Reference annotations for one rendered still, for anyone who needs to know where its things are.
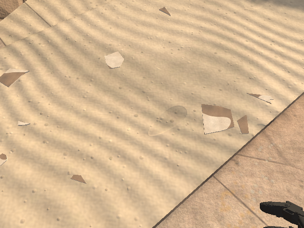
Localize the robot right hand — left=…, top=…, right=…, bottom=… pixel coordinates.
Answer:
left=259, top=200, right=304, bottom=228

